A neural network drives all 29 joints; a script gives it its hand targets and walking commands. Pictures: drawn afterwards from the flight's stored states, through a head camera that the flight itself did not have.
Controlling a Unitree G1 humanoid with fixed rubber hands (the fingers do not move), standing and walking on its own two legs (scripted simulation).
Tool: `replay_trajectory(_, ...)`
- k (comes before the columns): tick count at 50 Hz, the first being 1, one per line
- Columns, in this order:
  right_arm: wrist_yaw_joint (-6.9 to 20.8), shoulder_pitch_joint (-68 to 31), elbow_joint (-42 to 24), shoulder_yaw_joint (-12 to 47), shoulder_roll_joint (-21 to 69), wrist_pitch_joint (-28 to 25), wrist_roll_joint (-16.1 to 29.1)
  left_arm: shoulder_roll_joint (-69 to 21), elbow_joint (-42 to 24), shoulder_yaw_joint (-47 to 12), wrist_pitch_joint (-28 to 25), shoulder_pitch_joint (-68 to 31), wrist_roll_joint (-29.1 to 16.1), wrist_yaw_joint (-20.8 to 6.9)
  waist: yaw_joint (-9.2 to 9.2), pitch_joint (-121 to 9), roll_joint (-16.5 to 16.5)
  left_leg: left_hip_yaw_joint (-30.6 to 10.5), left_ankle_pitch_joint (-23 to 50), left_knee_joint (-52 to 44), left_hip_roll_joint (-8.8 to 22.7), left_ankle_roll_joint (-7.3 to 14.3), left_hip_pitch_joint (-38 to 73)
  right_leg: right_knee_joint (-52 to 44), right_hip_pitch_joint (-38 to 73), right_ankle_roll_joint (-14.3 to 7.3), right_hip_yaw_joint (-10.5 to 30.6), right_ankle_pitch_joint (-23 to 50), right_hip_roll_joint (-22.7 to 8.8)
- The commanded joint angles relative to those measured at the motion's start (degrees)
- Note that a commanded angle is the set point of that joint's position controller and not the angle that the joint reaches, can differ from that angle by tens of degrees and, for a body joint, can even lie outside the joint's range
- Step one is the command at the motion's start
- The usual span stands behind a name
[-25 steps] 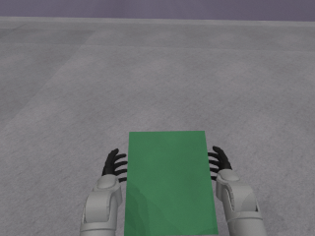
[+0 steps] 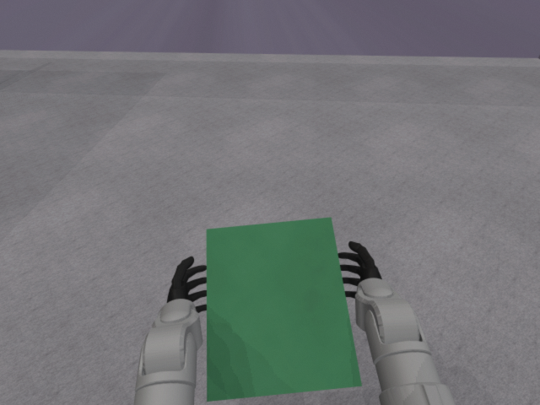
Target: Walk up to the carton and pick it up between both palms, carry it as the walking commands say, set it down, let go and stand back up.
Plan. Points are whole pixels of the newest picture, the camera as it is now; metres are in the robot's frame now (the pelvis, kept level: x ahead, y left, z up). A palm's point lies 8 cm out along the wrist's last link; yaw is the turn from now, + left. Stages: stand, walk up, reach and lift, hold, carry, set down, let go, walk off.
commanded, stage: hold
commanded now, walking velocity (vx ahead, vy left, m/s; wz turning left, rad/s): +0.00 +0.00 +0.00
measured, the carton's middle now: (277, 310) +0.32 +0.02 -0.06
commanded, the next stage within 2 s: set down in 0.46 s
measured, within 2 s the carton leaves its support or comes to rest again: neither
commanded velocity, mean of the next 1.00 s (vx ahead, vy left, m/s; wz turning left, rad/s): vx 0.00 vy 0.00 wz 0.00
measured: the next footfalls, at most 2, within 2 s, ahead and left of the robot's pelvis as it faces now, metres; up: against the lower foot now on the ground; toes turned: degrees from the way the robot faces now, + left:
none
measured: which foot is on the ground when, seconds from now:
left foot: down 0.00-1.00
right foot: down 0.00-1.00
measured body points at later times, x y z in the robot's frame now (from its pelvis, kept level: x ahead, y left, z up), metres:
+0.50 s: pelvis -0.01 +0.00 +0.00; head -0.06 +0.00 +0.45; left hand +0.31 +0.16 +0.05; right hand +0.32 -0.13 +0.05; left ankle +0.05 +0.11 -0.73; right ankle +0.05 -0.08 -0.73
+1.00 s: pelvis -0.02 +0.01 -0.01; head -0.02 +0.01 +0.44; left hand +0.30 +0.17 -0.01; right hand +0.31 -0.12 -0.01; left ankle +0.05 +0.11 -0.73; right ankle +0.05 -0.08 -0.73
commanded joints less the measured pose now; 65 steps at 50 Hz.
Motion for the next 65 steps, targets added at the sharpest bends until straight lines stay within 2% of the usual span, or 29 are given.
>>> replay_trajectory(1, 22.8, -34.5, -4.6, 27.6, 60.0, -3.8, 11.8, -58.2, -3.4, -34.8, -2.8, -47.6, -13.3, -22.7, -4.75, -17.5, 1.9, -13.8, 5.3, -5.6, -6.0, 1.0, 12.9, -7.7, 9.2, 2.3, 15.1, 3.3, 5.0)
replay_trajectory(2, 23.1, -37.9, -2.2, 27.2, 60.9, -3.9, 12.9, -58.1, -1.0, -31.8, -2.3, -47.4, -12.4, -22.8, -0.84, -16.6, 4.7, -11.8, 3.3, -6.9, -6.8, 0.8, 10.8, -7.7, 12.9, 2.5, 15.1, 1.0, 4.5)
replay_trajectory(7, 24.0, -47.3, 4.0, 24.9, 64.0, -5.0, 12.8, -57.5, 5.6, -26.7, -3.7, -53.8, -10.2, -23.9, 2.07, -16.6, 0.3, -9.5, -4.0, -5.3, -8.4, 1.1, 8.6, -10.2, 11.6, 3.0, 15.9, -11.8, 3.7)
replay_trajectory(8, 24.1, -43.8, 1.5, 25.1, 62.7, -4.7, 11.9, -58.7, 5.3, -28.9, -3.3, -49.9, -10.4, -24.0, -0.79, -19.1, -1.2, -11.1, -0.9, -4.9, -6.9, 0.8, 11.3, -8.8, 8.2, 2.9, 14.9, -6.9, 4.6)
replay_trajectory(12, 24.8, -47.9, 10.1, 17.7, 59.9, -5.4, 10.0, -61.2, 18.2, -23.6, -2.3, -52.4, -8.5, -25.0, 0.98, -13.3, 6.8, -12.0, -9.3, -9.4, -5.4, 0.7, 5.6, -7.0, 10.8, 2.1, 13.7, -9.0, 5.2)
replay_trajectory(13, 24.6, -47.7, 12.5, 15.8, 58.8, -5.7, 9.3, -62.7, 18.8, -23.9, -2.6, -52.3, -9.6, -25.1, -1.97, -14.5, 4.8, -12.4, -7.3, -10.1, -4.8, 0.8, 6.6, -7.6, 12.5, 2.3, 13.7, -6.1, 5.4)
replay_trajectory(16, 25.3, -49.8, 12.2, 18.1, 63.8, -5.8, 10.1, -60.5, 18.4, -21.2, -3.6, -53.6, -7.4, -25.3, 1.58, -18.1, 2.4, -11.4, -3.3, -8.8, -6.0, 0.8, 9.6, -8.9, 10.7, 2.9, 14.8, -6.6, 4.7)
replay_trajectory(23, 25.4, -39.2, 14.3, 16.4, 63.6, -5.5, 8.2, -62.4, 14.3, -24.6, -4.0, -51.7, -9.2, -25.4, -3.46, -22.7, 4.5, -13.2, 8.5, -8.5, -5.5, 0.0, 13.1, -7.8, 11.0, 3.1, 14.1, 7.0, 5.1)
replay_trajectory(24, 24.5, -38.9, 15.0, 18.1, 65.7, -6.2, 5.4, -62.5, 14.1, -25.0, -3.5, -46.3, -5.8, -24.7, -1.77, -25.8, 3.2, -12.7, 10.8, -8.3, -6.3, 1.3, 11.4, -9.3, 18.1, 1.1, 18.3, 12.1, 3.7)
replay_trajectory(27, 23.8, -38.3, 13.1, 16.4, 63.1, -6.8, 5.2, -61.4, 18.1, -22.7, -3.6, -42.9, -4.6, -24.4, -0.61, -19.0, 3.8, -13.6, 8.4, -8.6, -5.7, 1.8, 6.7, -7.9, 16.7, 1.5, 18.4, 11.0, 4.2)
replay_trajectory(28, 23.5, -39.2, 16.7, 11.9, 60.8, -7.2, 3.6, -61.3, 20.5, -20.8, -3.6, -47.0, -4.2, -25.1, -3.08, -17.0, 5.3, -13.2, 4.5, -8.2, -5.0, 1.7, 5.2, -8.6, 14.6, 0.8, 18.8, 5.1, 3.3)
replay_trajectory(32, 23.6, -46.6, 11.9, 16.8, 65.6, -10.0, 7.8, -59.3, 17.3, -19.1, -6.7, -48.8, -4.8, -24.8, 3.18, -19.8, 2.6, -13.3, 2.6, -4.9, -5.9, 2.9, 5.2, -7.1, 12.6, 1.2, 21.2, 0.5, 2.3)
replay_trajectory(35, 23.2, -43.6, 19.2, 10.2, 62.1, -11.6, 2.2, -61.1, 25.1, -16.2, -7.4, -48.1, -2.1, -25.2, -0.1, -13.9, 3.0, -13.5, -0.3, -5.4, -6.4, 2.7, 2.1, -7.8, 8.7, 0.6, 19.8, -2.4, 2.8)
replay_trajectory(36, 22.8, -48.0, 20.4, 10.1, 64.0, -12.3, 2.1, -56.7, 23.8, -11.1, -9.3, -48.3, 0.3, -25.1, 3.13, -16.7, -0.8, -13.0, -2.9, -3.2, -7.3, 4.1, 4.0, -7.9, 9.3, 1.6, 21.0, -7.9, 2.5)
replay_trajectory(41, 22.0, -48.0, 24.5, 5.1, 61.8, -16.8, 0.3, -53.7, 27.3, -8.9, -13.6, -53.3, 2.4, -24.9, 2.97, -10.4, 0.9, -12.5, -3.2, -0.7, -7.6, 3.5, -1.1, -6.8, 3.7, 1.2, 21.2, -9.4, 2.3)
replay_trajectory(42, 21.5, -46.1, 25.6, 3.4, 62.5, -17.3, -0.8, -56.7, 26.3, -10.0, -14.1, -55.8, 2.3, -24.9, -0.37, -14.7, 1.0, -13.3, -3.2, -0.9, -7.4, 3.7, 2.0, -6.7, 3.6, 0.8, 20.8, -9.5, 3.1)
replay_trajectory(44, 21.4, -48.3, 27.9, 3.9, 61.9, -18.6, -0.7, -53.7, 27.2, -8.9, -15.1, -55.8, 4.0, -24.0, 1.42, -12.9, 3.1, -13.7, -3.8, 0.0, -7.2, 3.9, -0.8, -4.5, 2.7, 0.9, 20.2, -7.8, 2.9)
replay_trajectory(45, 21.1, -45.9, 28.9, 0.1, 58.4, -19.0, -2.5, -55.0, 28.5, -9.3, -15.4, -57.1, 4.1, -23.9, -1.72, -11.5, 2.9, -14.4, -5.8, -1.1, -6.9, 3.6, -0.6, -3.6, -0.1, 0.8, 18.1, -7.2, 4.2)
replay_trajectory(46, 21.4, -49.8, 26.7, 2.9, 58.4, -20.4, -0.8, -54.4, 30.4, -8.0, -16.2, -53.0, 5.3, -23.0, 1.75, -10.3, 2.7, -14.2, -4.7, -0.7, -6.8, 3.7, -0.8, -2.9, -1.3, 0.8, 18.9, -7.0, 4.0)
replay_trajectory(47, 21.1, -49.6, 27.9, 0.5, 56.8, -21.4, -3.1, -54.2, 28.6, -9.0, -17.4, -57.9, 4.3, -23.3, -2.5, -10.8, 2.3, -14.7, -9.2, 0.7, -7.0, 3.6, -4.2, -1.6, 0.2, 0.1, 18.7, -9.5, 4.5)
replay_trajectory(48, 21.2, -48.6, 29.5, -1.1, 55.0, -20.7, -3.1, -53.6, 28.5, -8.2, -17.7, -58.0, 5.0, -22.6, -2.2, -10.2, 4.7, -14.8, -11.7, 0.2, -6.5, 3.2, -8.2, 1.7, 1.0, 0.2, 17.3, -8.0, 5.1)
replay_trajectory(52, 20.7, -57.4, 26.4, 1.2, 54.7, -23.9, -2.0, -48.4, 30.7, -3.5, -19.9, -58.7, 8.0, -21.8, 1.4, -9.2, 0.3, -14.4, -12.0, 5.0, -7.7, 4.1, -7.2, 1.6, -5.2, 0.9, 19.2, -14.7, 4.3)
replay_trajectory(54, 19.2, -59.7, 26.7, -0.1, 49.6, -23.8, -3.7, -51.5, 37.0, -1.5, -19.7, -58.9, 7.5, -21.5, -0.47, -9.7, -2.5, -14.9, -12.9, 5.9, -7.6, 4.0, -9.8, 3.6, -3.3, 0.7, 19.2, -15.3, 5.1)
replay_trajectory(55, 18.4, -59.0, 24.1, -0.6, 49.3, -25.1, -4.4, -52.7, 37.1, -3.2, -19.8, -56.4, 8.4, -21.5, -3.11, -10.8, 0.4, -15.7, -11.7, 5.6, -7.8, 3.9, -7.3, 3.2, -4.3, 0.3, 18.9, -11.5, 4.4)
replay_trajectory(57, 18.8, -57.5, 25.1, 0.9, 49.8, -25.0, -2.8, -49.1, 33.9, -2.8, -20.9, -58.2, 8.3, -20.6, -0.95, -13.2, 1.8, -15.5, -11.2, 6.9, -7.8, 3.8, -7.4, 5.3, -6.2, 0.4, 18.4, -11.0, 5.0)
replay_trajectory(59, 19.0, -53.9, 29.0, -3.1, 46.9, -25.7, -5.7, -52.7, 31.3, -6.8, -21.7, -61.8, 6.6, -18.8, -5.1, -12.2, 6.1, -17.9, -13.6, 5.0, -7.0, 1.9, -8.6, 8.8, -10.1, -0.6, 16.5, -6.2, 6.5)
replay_trajectory(60, 18.5, -58.4, 26.2, 0.4, 49.8, -26.4, -4.3, -51.2, 32.8, -4.5, -22.1, -58.6, 8.3, -19.2, -1.68, -13.5, 2.4, -15.9, -12.1, 7.3, -8.6, 3.4, -11.5, 7.6, -6.3, 0.1, 18.7, -9.6, 5.6)
replay_trajectory(61, 18.0, -54.9, 26.5, 0.5, 49.5, -26.9, -5.7, -54.9, 32.2, -7.7, -22.5, -58.5, 6.5, -19.5, -4.52, -17.1, 3.0, -15.2, -7.6, 8.1, -8.8, 2.6, -9.0, 7.9, -6.0, 0.1, 17.5, -4.9, 6.2)
replay_trajectory(65, 16.6, -49.8, 27.8, 2.9, 51.0, -28.8, -5.4, -46.2, 29.8, -6.6, -26.3, -58.5, 7.3, -18.9, -0.68, -16.5, 0.7, -13.4, 0.1, 12.3, -9.1, 3.6, -17.1, 8.9, -7.5, 0.8, 19.5, 0.5, 5.3)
